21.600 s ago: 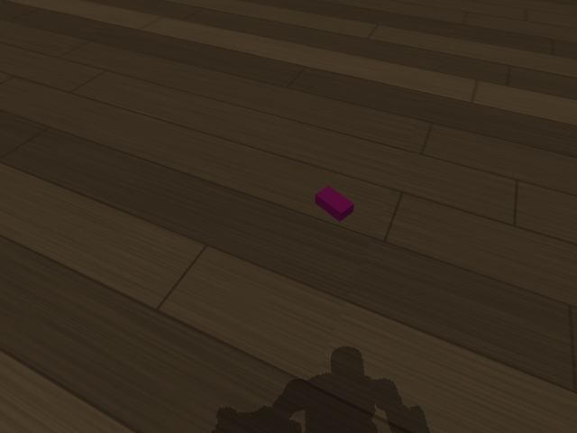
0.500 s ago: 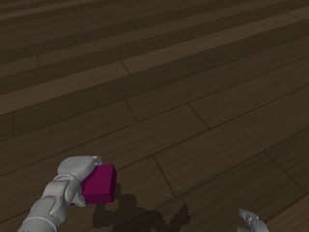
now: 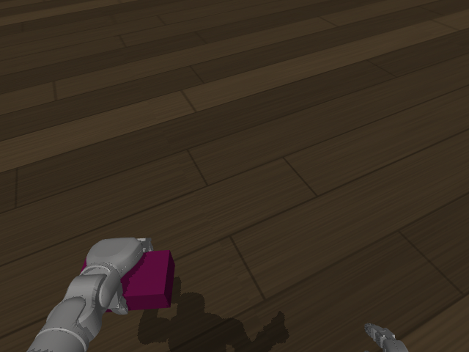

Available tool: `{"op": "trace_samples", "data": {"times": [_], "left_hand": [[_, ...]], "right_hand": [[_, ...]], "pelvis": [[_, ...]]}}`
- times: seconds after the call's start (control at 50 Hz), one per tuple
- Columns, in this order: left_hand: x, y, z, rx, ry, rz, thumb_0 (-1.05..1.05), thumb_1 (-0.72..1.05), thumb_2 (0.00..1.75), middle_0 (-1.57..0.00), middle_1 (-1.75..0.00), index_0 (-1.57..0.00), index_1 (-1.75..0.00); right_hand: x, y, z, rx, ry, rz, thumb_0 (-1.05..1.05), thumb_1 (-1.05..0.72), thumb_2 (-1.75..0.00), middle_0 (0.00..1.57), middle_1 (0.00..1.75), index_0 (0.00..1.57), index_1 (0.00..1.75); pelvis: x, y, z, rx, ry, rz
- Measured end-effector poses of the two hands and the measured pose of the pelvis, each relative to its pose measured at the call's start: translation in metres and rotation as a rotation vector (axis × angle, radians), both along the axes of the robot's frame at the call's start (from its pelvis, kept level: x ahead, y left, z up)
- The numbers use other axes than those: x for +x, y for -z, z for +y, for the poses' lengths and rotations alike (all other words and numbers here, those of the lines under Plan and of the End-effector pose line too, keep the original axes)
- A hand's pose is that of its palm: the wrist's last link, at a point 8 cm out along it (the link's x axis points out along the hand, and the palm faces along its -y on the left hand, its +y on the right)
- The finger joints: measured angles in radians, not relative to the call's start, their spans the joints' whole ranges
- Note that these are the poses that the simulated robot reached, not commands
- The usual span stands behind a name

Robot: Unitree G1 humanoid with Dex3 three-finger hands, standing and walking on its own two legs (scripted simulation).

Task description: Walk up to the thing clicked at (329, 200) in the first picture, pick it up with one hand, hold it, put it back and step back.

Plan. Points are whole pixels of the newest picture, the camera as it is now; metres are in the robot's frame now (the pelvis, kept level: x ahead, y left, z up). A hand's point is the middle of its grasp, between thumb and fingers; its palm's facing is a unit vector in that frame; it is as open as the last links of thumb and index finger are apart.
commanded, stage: crouch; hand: left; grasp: from above
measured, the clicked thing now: (127, 281) +0.29 +0.23 -0.07
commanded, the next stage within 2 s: lower in 1.90 s
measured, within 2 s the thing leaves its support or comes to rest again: neither
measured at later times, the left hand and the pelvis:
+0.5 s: hand (151, 291) +0.32 +0.23 -0.22, palm faces -0.43 +0.06 -0.90, open 11.6 cm; pelvis -0.04 +0.00 -0.10, yaw +1 degrees
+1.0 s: hand (174, 301) +0.38 +0.23 -0.45, palm faces -0.46 +0.02 -0.89, open 11.6 cm; pelvis -0.06 +0.01 -0.30, yaw -1 degrees
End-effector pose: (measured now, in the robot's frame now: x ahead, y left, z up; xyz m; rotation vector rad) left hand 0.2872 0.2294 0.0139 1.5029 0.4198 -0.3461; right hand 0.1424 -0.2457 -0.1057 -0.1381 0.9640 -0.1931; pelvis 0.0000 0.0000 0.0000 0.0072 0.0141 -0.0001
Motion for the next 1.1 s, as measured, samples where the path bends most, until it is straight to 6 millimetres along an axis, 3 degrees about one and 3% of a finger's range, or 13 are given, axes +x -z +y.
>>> {"op": "trace_samples", "data": {"times": [0.14,0.3,0.5,0.62,0.72,0.82,0.94,1.1], "left_hand": [[-0.001,0.019,0.0,-0.001,0.01,0.02,-0.01,-0.19,0.63,-0.53,-0.69,-0.54,-0.66],[0.005,0.074,-0.002,0.033,0.044,0.018,-0.01,-0.2,0.63,-0.54,-0.68,-0.55,-0.65],[0.042,0.173,-0.006,0.085,0.06,-0.041,-0.01,-0.21,0.64,-0.55,-0.68,-0.56,-0.65],[0.067,0.232,-0.007,0.088,0.037,-0.059,-0.01,-0.21,0.64,-0.55,-0.68,-0.56,-0.64],[0.08,0.28,-0.007,0.081,0.021,-0.039,-0.01,-0.22,0.64,-0.56,-0.68,-0.56,-0.64],[0.088,0.33,-0.005,0.071,0.024,-0.005,-0.01,-0.21,0.64,-0.55,-0.68,-0.56,-0.64],[0.098,0.385,-0.004,0.054,0.042,0.0,-0.02,-0.21,0.64,-0.55,-0.68,-0.56,-0.64],[0.112,0.437,-0.005,0.047,0.035,-0.021,-0.02,-0.22,0.64,-0.56,-0.68,-0.56,-0.64]], "right_hand": [[-0.006,0.003,-0.003,-0.009,0.003,0.021,0.01,-0.89,-0.89,0.2,0.3,0.2,0.3],[-0.032,0.026,-0.016,-0.058,-0.008,0.107,0.0,-0.89,-0.89,0.2,0.3,0.2,0.3],[-0.102,0.106,-0.034,-0.137,0.041,0.268,0.0,-0.9,-0.89,0.2,0.3,0.2,0.3],[-0.147,0.161,-0.028,-0.147,0.085,0.359,0.0,-0.9,-0.89,0.2,0.3,0.2,0.3],[-0.17,0.204,-0.015,-0.128,0.097,0.406,0.0,-0.9,-0.89,0.2,0.3,0.2,0.3],[-0.175,0.244,-0.004,-0.107,0.08,0.424,0.0,-0.9,-0.89,0.2,0.3,0.2,0.3],[-0.167,0.287,-0.003,-0.107,0.03,0.421,0.0,-0.89,-0.89,0.2,0.3,0.2,0.3],[-0.152,0.327,-0.014,-0.129,-0.034,0.411,0.0,-0.9,-0.89,0.2,0.3,0.2,0.3]], "pelvis": [[-0.002,0.003,-0.001,0.0,-0.007,0.021],[-0.013,0.025,-0.002,-0.009,-0.019,0.133],[-0.036,0.103,0.004,-0.034,-0.022,0.349],[-0.047,0.157,0.009,-0.046,-0.016,0.459],[-0.054,0.197,0.013,-0.055,-0.013,0.524],[-0.059,0.235,0.015,-0.063,-0.012,0.577],[-0.062,0.279,0.014,-0.075,-0.013,0.623],[-0.065,0.322,0.011,-0.084,-0.011,0.645]]}}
